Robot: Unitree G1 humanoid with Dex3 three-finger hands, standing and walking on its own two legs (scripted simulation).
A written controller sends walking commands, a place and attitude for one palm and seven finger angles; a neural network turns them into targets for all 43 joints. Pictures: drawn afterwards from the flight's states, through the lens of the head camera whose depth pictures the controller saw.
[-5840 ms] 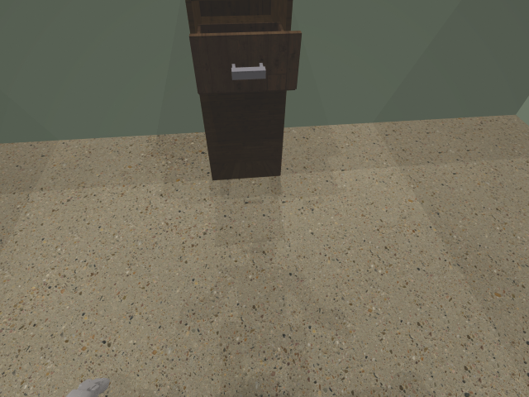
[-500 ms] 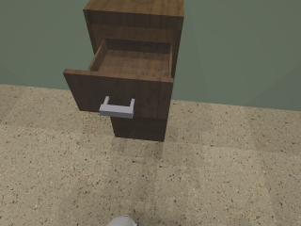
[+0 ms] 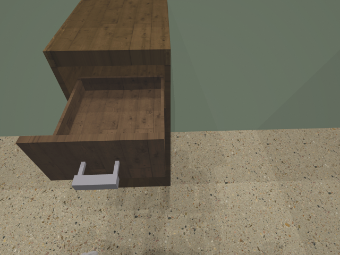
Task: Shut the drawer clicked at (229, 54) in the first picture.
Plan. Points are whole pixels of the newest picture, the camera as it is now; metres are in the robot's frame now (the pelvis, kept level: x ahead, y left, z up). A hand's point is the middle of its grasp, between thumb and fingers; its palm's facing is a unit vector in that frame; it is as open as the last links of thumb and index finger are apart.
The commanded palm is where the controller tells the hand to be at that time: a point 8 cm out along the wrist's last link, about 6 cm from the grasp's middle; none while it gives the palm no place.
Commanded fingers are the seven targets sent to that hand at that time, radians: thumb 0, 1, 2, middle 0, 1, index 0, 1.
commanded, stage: come to a stop and stand still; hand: left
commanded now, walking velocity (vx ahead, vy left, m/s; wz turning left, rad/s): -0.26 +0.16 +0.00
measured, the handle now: (98, 173) +0.30 +0.19 +0.02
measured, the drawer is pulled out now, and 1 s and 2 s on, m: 0.30 0.30 0.30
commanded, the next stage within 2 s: look again from close up in 1.40 s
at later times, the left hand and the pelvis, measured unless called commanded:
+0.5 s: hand out of the picture -0.04 +0.26 -0.17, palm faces +0.10 -0.98 -0.19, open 7.4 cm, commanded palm none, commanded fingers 0.00 0.90 0.90 -0.20 -0.30 -0.20 -0.30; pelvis -0.07 +0.06 +0.01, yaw +2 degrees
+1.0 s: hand out of the picture -0.06 +0.18 -0.16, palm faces +0.01 -0.97 -0.23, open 7.2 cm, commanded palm none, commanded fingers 0.00 0.90 0.90 -0.20 -0.30 -0.20 -0.30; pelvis -0.09 +0.00 +0.01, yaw +1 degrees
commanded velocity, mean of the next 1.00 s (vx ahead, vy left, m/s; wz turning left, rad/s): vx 0.05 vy -0.04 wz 0.00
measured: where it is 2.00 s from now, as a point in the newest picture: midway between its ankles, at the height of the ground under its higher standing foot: outside the picture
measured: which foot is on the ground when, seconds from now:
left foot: down 0.00-0.00, up 0.02-0.36, down 0.38-1.00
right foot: down 0.00-0.38, up 0.40-0.92, down 0.94-1.00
